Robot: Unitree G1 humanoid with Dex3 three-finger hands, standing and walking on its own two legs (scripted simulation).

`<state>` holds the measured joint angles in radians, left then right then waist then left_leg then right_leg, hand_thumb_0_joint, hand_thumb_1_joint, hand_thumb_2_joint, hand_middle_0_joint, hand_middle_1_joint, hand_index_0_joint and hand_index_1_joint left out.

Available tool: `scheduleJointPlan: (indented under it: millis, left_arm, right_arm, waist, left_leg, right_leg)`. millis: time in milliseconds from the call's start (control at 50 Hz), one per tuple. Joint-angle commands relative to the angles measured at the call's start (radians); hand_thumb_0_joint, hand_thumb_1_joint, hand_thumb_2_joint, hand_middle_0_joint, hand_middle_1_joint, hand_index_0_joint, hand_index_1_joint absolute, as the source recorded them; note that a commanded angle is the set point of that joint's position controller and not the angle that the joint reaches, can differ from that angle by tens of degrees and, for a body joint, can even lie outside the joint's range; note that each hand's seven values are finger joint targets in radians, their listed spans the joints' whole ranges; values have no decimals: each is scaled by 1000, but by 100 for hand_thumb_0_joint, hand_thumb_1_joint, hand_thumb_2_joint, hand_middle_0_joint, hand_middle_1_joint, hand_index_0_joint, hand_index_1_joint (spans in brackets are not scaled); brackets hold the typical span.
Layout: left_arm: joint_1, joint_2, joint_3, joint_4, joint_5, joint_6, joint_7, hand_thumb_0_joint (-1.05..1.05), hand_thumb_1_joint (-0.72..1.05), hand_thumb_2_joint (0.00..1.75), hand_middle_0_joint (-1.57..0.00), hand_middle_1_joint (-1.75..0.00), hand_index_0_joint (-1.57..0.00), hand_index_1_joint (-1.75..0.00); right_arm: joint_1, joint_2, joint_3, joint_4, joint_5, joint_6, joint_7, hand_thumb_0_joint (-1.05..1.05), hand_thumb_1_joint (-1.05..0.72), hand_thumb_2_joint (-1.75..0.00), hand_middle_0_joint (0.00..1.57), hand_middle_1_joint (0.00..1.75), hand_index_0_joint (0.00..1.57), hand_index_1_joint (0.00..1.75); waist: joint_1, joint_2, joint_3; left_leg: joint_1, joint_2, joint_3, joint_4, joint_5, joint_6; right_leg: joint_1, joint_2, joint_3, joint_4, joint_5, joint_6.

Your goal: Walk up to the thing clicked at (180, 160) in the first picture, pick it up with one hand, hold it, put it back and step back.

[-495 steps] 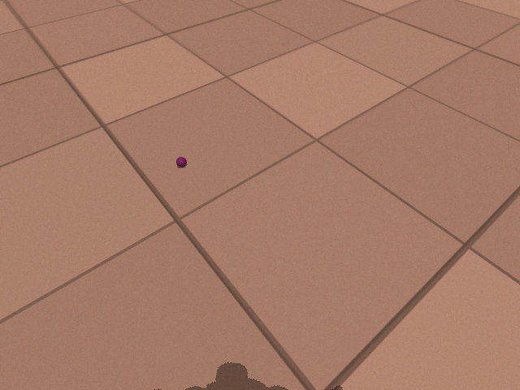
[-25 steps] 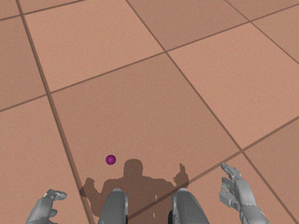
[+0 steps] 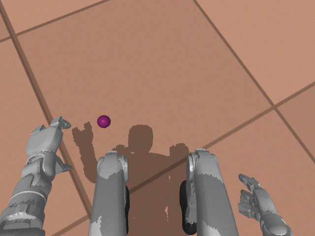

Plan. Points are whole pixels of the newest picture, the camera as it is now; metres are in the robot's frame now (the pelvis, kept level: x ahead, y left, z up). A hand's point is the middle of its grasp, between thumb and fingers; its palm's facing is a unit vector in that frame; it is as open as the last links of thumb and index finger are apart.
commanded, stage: rise first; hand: left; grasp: from above
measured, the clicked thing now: (103, 121) +0.48 +0.23 -0.43
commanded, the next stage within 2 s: none
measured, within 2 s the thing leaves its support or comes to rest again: neither
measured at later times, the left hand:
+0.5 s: hand (74, 134) +0.39 +0.28 -0.25, palm faces -0.46 -0.08 -0.88, open 13.4 cm
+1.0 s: hand (82, 128) +0.42 +0.27 -0.29, palm faces -0.46 -0.03 -0.89, open 13.3 cm
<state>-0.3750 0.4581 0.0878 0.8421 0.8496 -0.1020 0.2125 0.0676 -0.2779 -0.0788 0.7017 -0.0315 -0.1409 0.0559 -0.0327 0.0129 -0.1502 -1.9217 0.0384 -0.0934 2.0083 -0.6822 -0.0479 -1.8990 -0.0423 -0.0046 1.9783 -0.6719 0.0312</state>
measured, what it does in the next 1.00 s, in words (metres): lowers itself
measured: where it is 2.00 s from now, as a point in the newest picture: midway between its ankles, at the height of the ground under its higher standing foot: (155, 218)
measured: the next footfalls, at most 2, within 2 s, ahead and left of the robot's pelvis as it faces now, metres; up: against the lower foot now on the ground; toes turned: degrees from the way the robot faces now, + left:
none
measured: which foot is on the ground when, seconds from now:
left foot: down 0.00-1.00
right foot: down 0.00-1.00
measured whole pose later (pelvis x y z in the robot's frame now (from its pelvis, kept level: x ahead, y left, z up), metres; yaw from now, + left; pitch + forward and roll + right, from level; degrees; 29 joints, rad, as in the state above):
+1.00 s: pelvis -0.01 +0.01 -0.12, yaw -3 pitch +34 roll -6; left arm -0.82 0.62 0.08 1.38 1.27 -0.21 0.45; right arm 0.12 -0.25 -0.01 0.78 -0.15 -0.06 0.13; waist -0.18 -0.01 -0.09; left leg -2.28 0.01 -0.14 2.38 -0.69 -0.04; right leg -2.23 -0.02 0.00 2.31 -0.67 0.06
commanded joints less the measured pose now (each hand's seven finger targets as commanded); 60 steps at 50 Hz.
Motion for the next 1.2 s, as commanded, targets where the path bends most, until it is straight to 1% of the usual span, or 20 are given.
scheduleJointPlan:
  millis: [0, 60, 80, 120, 140, 220, 320, 360, 380, 460, 560, 580, 620, 820, 920, 980, 1040, 1120, 1140, 1180]
  left_arm:
    - [-230, 303, 82, -57, 62, -42, 48, 0, -42, 93, -20, -92, -19, -93]
    - [-337, 319, 59, -39, 106, -61, 60, 0, -42, 94, -21, -89, -20, -91]
    - [-306, 306, 55, 48, 125, -58, 64, 0, -42, 93, -20, -89, -20, -91]
    - [-377, 334, 56, 16, 142, -74, 78, 0, -42, 94, -21, -87, -19, -89]
    - [-373, 345, 61, 76, 164, -73, 86, 0, -43, 94, -21, -87, -19, -89]
    - [-446, 327, 29, 113, 213, -91, 114, 0, -42, 94, -20, -85, -18, -87]
    - [-510, 371, 40, 183, 276, -100, 155, 0, -42, 94, -19, -86, -18, -87]
    - [-542, 343, 16, 202, 302, -103, 168, 0, -43, 94, -18, -87, -17, -88]
    - [-558, 377, 38, 194, 310, -105, 179, 0, -42, 93, -18, -89, -18, -89]
    - [-601, 360, 17, 269, 352, -104, 200, 0, -42, 93, -17, -89, -17, -89]
    - [-638, 367, 11, 318, 380, -108, 221, 0, -42, 92, -17, -90, -18, -90]
    - [-639, 376, 12, 331, 383, -107, 225, 0, -41, 91, -17, -92, -18, -90]
    - [-671, 375, 6, 327, 399, -115, 229, 0, -42, 92, -16, -92, -17, -91]
    - [-733, 381, 10, 400, 408, -111, 264, 0, -43, 91, -15, -96, -17, -94]
    - [-732, 384, 11, 410, 407, -111, 269, 0, -40, 89, -17, -94, -20, -92]
    - [-727, 406, 34, 408, 402, -110, 274, 0, -40, 89, -17, -94, -19, -92]
    - [-724, 391, 26, 422, 405, -111, 272, 0, -43, 92, -16, -94, -17, -93]
    - [-721, 403, 32, 423, 407, -115, 276, 0, -41, 90, -16, -95, -18, -93]
    - [-728, 396, 31, 432, 406, -116, 276, 0, -42, 90, -16, -95, -18, -93]
    - [-732, 405, 31, 426, 404, -122, 278, 0, -41, 90, -17, -95, -19, -93]
  right_arm:
    - [137, -178, -71, -65, -1, -14, -8, 0, -90, -90, 20, 30, 20, 30]
    - [140, -181, -71, -58, -9, 3, -6, 0, -90, -90, 20, 30, 20, 30]
    - [171, -180, -67, -21, -12, 10, -4, 0, -90, -90, 20, 30, 20, 30]
    - [155, -183, -66, -40, -14, 20, -1, 0, -90, -90, 20, 30, 20, 30]
    - [172, -185, -63, -23, -17, 29, -1, 0, -90, -90, 20, 30, 20, 30]
    - [179, -192, -56, -8, -28, 42, 8, 0, -90, -90, 20, 30, 20, 30]
    - [199, -198, -42, 19, -44, 57, 18, 0, -89, -90, 20, 30, 20, 30]
    - [201, -199, -37, 12, -51, 58, 23, 0, -90, -90, 20, 30, 20, 30]
    - [190, -203, -39, 11, -54, 59, 24, 0, -90, -90, 20, 30, 20, 30]
    - [209, -208, -34, 31, -67, 65, 32, 0, -90, -90, 20, 30, 20, 30]
    - [213, -199, -29, 37, -83, 68, 41, 0, -90, -90, 20, 30, 20, 30]
    - [201, -203, -29, 32, -84, 68, 41, 0, -90, -90, 20, 30, 20, 30]
    - [211, -197, -23, 39, -90, 69, 46, 0, -90, -90, 20, 30, 20, 30]
    - [223, -204, -11, 51, -106, 65, 56, 0, -90, -90, 20, 30, 20, 30]
    - [224, -202, -7, 55, -111, 65, 58, 0, -90, -90, 20, 30, 20, 30]
    - [229, -205, -8, 55, -111, 67, 61, 0, -90, -90, 20, 30, 20, 30]
    - [241, -205, -3, 62, -118, 68, 67, 0, -90, -90, 20, 30, 20, 30]
    - [241, -208, -3, 63, -119, 70, 69, 0, -90, -90, 20, 30, 20, 30]
    - [246, -213, -1, 64, -122, 70, 71, 0, -90, -90, 20, 30, 20, 30]
    - [238, -210, 0, 63, -121, 71, 69, 0, -90, -90, 20, 30, 20, 30]
  waist:
    - [-1, 18, -652]
    - [-23, 44, -624]
    - [-32, 51, -597]
    - [-32, 65, -604]
    - [-38, 56, -580]
    - [-62, 118, -544]
    - [-77, 167, -548]
    - [-90, 174, -553]
    - [-76, 188, -565]
    - [-109, 211, -555]
    - [-126, 170, -561]
    - [-115, 158, -555]
    - [-121, 193, -577]
    - [-152, 187, -570]
    - [-149, 203, -580]
    - [-144, 205, -582]
    - [-159, 185, -582]
    - [-148, 207, -590]
    - [-163, 203, -575]
    - [-151, 198, -586]
  left_leg:
    - [310, -47, 111, -162, 138, 72]
    - [279, -48, 102, -143, 85, 71]
    - [271, -48, 101, -132, 81, 71]
    - [255, -50, 94, -124, 62, 71]
    - [242, -51, 94, -115, 50, 73]
    - [251, -49, 68, -109, 10, 65]
    - [252, -51, 68, -62, 67, 64]
    - [234, -54, 68, -51, 66, 64]
    - [252, -52, 67, -53, 63, 63]
    - [245, -52, 61, -25, 80, 61]
    - [188, -59, 83, 31, 101, 73]
    - [182, -59, 82, 29, 89, 72]
    - [186, -61, 83, 41, 107, 71]
    - [150, -59, 82, 88, 111, 76]
    - [146, -59, 82, 102, 111, 73]
    - [127, -60, 87, 112, 123, 76]
    - [116, -60, 87, 125, 148, 78]
    - [133, -58, 86, 129, 154, 74]
    - [116, -58, 85, 133, 148, 76]
    - [109, -60, 87, 137, 149, 76]
  right_leg:
    - [363, 43, -37, -234, 127, -45]
    - [286, 47, -54, -195, 74, -51]
    - [263, 47, -61, -183, 73, -51]
    - [237, 49, -69, -157, 54, -55]
    - [210, 51, -73, -150, 43, -56]
    - [105, 49, -97, -94, 23, -62]
    - [58, 46, -106, -41, 79, -66]
    - [47, 46, -113, -25, 84, -65]
    - [35, 45, -114, -18, 79, -67]
    - [-6, 45, -122, 15, 101, -64]
    - [21, 48, -116, 17, 121, -61]
    - [8, 49, -116, 19, 105, -64]
    - [10, 50, -118, 39, 123, -63]
    - [-25, 51, -124, 75, 140, -61]
    - [-31, 53, -125, 91, 137, -63]
    - [-22, 51, -121, 97, 153, -61]
    - [-6, 52, -122, 105, 182, -60]
    - [-18, 53, -123, 115, 184, -64]
    - [-22, 52, -125, 116, 183, -60]
    - [-10, 55, -121, 107, 186, -61]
